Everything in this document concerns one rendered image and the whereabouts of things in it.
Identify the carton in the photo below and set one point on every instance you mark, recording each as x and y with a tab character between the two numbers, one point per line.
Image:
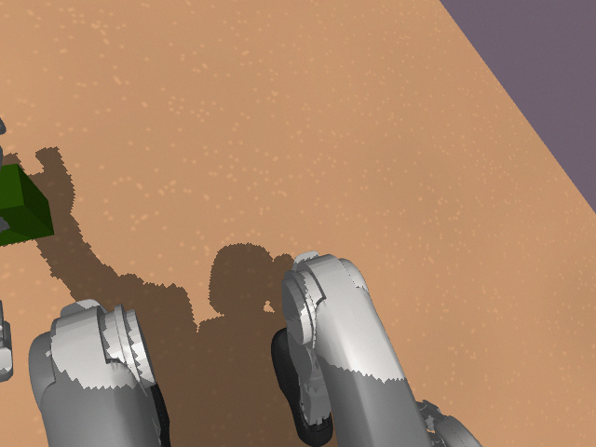
23	207

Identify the right robot hand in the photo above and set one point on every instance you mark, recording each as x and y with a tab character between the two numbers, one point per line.
449	432

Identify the left robot foot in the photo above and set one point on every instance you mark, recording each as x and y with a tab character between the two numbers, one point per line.
162	415

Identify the right robot foot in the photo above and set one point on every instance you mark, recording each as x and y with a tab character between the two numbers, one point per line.
315	435

